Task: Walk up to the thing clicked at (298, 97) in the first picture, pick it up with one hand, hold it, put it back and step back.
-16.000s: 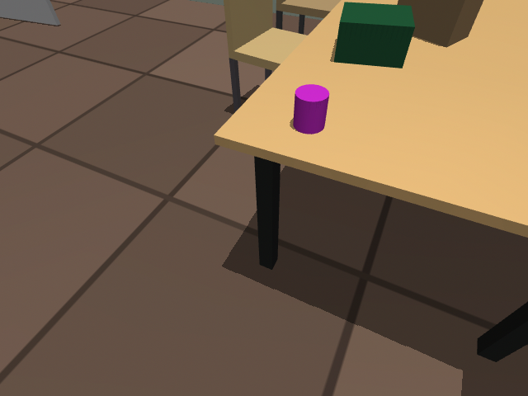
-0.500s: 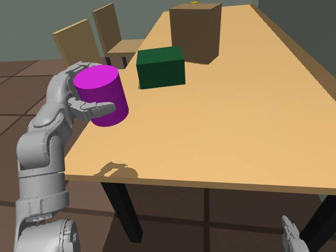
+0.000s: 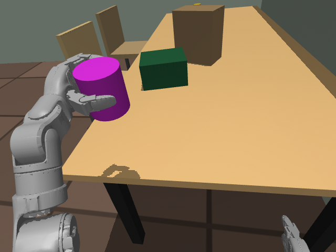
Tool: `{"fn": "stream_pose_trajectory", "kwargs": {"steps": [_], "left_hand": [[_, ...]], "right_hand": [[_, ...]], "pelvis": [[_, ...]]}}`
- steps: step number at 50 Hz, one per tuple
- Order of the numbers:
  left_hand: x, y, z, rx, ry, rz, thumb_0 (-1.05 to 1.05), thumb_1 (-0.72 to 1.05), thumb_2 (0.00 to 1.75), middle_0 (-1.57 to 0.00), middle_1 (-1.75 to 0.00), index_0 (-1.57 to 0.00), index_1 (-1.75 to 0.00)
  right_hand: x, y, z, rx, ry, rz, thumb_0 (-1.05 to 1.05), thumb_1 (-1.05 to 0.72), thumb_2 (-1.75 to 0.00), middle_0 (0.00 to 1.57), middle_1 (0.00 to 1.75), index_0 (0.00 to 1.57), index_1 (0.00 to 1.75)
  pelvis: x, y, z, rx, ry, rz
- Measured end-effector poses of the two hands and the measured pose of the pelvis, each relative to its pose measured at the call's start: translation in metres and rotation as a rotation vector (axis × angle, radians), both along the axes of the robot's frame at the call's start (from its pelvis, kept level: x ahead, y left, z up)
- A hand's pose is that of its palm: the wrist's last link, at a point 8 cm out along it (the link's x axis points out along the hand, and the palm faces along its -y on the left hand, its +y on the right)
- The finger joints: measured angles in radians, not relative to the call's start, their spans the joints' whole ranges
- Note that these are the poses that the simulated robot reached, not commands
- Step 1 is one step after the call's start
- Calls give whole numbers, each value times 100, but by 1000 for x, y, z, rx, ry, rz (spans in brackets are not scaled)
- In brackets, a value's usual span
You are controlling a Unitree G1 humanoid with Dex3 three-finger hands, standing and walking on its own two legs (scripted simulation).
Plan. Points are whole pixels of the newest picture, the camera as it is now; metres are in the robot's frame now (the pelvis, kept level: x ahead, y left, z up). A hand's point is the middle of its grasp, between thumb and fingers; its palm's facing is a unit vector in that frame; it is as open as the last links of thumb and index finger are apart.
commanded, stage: hold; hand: left
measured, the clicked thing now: (104, 89) +0.34 +0.14 +0.30
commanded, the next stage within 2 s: none
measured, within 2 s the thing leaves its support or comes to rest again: neither
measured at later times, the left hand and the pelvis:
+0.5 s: hand (95, 86) +0.35 +0.16 +0.30, palm faces +0.06 -1.00 +0.00, open 11.7 cm; pelvis +0.00 +0.00 +0.00, yaw +0 degrees
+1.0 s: hand (97, 93) +0.35 +0.16 +0.29, palm faces +0.06 -1.00 +0.00, open 11.7 cm; pelvis +0.00 +0.00 +0.00, yaw +0 degrees
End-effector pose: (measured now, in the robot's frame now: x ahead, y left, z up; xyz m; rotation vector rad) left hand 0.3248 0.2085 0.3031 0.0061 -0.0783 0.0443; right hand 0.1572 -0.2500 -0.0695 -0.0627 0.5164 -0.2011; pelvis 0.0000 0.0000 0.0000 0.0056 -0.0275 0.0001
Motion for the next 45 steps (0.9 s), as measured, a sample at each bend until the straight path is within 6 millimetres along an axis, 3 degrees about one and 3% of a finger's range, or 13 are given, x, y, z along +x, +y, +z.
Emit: {"fn": "stream_pose_trajectory", "kwargs": {"steps": [6, 17, 31, 45], "left_hand": [[3, 1, 4, -7, 6, 4, -1, -61, 83, -68, -109, -70, -110], [-1, -2, -9, -7, 20, 1, -1, -61, 83, -68, -109, -70, -110], [2, -1, -2, -4, 17, 11, -1, -61, 83, -68, -109, -70, -111], [-1, -2, -15, -9, 19, 8, -1, -61, 83, -67, -110, -70, -111]], "right_hand": [[1, 0, 0, 5, 0, -2, -1, 51, -6, 5, 5, 5, 5], [-1, 0, -4, 15, 17, -8, -1, 51, -6, 5, 5, 5, 5], [3, -3, -3, 6, 10, -6, -1, 51, -6, 5, 5, 5, 5], [-2, -6, -3, 4, 15, -20, -1, 52, -6, 5, 5, 5, 5]], "pelvis": [[0, 1, 0, 0, 3, -1], [2, 2, 0, 0, 6, -4], [2, -1, -1, 1, 6, -1], [2, -2, -1, 2, 8, -4]]}}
